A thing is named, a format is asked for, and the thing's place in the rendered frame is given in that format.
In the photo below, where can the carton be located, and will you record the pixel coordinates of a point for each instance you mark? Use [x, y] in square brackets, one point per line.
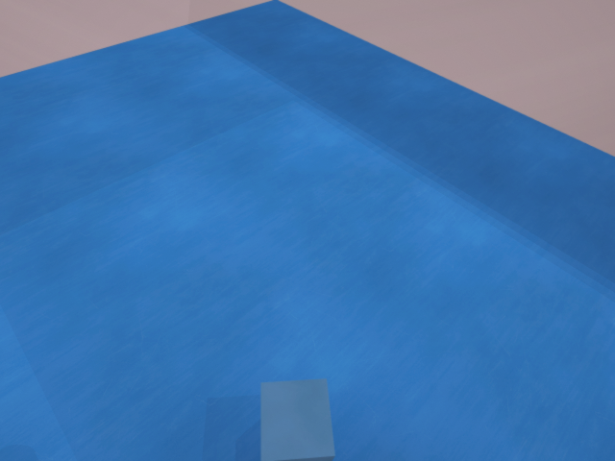
[295, 421]

